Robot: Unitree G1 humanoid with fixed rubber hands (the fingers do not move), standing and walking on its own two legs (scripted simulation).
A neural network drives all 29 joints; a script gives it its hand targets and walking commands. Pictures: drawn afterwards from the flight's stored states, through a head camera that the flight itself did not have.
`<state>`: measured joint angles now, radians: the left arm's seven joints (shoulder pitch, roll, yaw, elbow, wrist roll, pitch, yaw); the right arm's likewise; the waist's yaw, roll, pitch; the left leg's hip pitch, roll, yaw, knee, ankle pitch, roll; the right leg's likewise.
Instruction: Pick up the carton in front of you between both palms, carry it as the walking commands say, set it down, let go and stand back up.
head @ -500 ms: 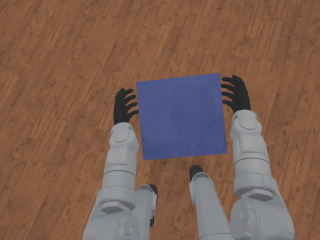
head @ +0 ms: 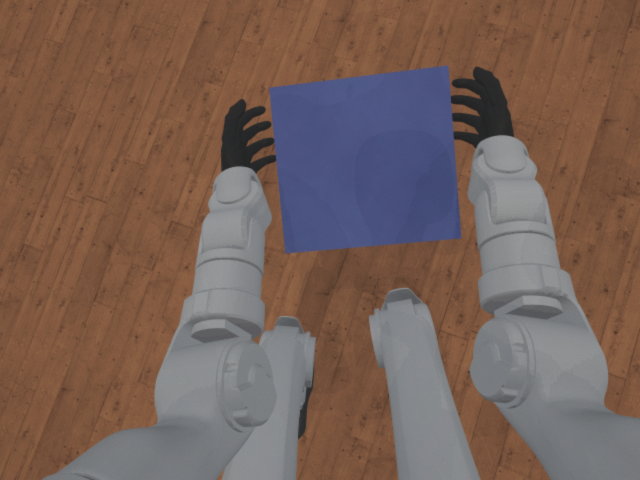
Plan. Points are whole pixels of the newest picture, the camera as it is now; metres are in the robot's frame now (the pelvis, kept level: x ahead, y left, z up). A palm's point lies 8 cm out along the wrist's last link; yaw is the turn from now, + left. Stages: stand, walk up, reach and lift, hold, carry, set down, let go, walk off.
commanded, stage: set down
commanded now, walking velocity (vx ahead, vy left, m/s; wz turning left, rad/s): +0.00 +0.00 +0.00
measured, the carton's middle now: (361, 173) +0.48 -0.09 -0.21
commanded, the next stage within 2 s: none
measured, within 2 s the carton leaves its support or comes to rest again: rests again in 1.12 s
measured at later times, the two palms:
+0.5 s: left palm (281, 182) +0.50 +0.04 -0.24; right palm (470, 165) +0.46 -0.25 -0.25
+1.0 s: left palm (282, 178) +0.51 +0.04 -0.28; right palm (462, 161) +0.48 -0.25 -0.28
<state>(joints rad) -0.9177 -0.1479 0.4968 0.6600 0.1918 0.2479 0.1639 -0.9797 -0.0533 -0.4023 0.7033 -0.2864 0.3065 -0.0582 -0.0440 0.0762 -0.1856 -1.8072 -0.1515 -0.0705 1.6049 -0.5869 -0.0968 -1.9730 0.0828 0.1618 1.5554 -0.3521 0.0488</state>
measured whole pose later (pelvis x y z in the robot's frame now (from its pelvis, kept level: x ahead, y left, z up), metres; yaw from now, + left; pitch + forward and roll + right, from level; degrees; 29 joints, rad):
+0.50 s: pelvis -0.02 +0.01 -0.10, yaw +2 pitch +46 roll +6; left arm -1.18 -0.06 0.38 0.76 0.10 0.20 0.27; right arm -1.20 -0.21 -0.39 0.82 -0.18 0.25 -0.02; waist -0.11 0.09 0.04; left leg -2.14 -0.22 -0.07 1.96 -0.64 -0.12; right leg -2.29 0.09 0.17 1.88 -0.39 0.09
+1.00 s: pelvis -0.02 +0.01 -0.13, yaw +4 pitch +44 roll +4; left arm -1.33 0.00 0.40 0.91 0.14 0.17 0.19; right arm -1.32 -0.28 -0.48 0.95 -0.22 0.22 0.08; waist -0.14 0.10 0.14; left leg -2.21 -0.26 -0.08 2.07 -0.64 -0.13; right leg -2.33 0.02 0.13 1.99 -0.42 0.07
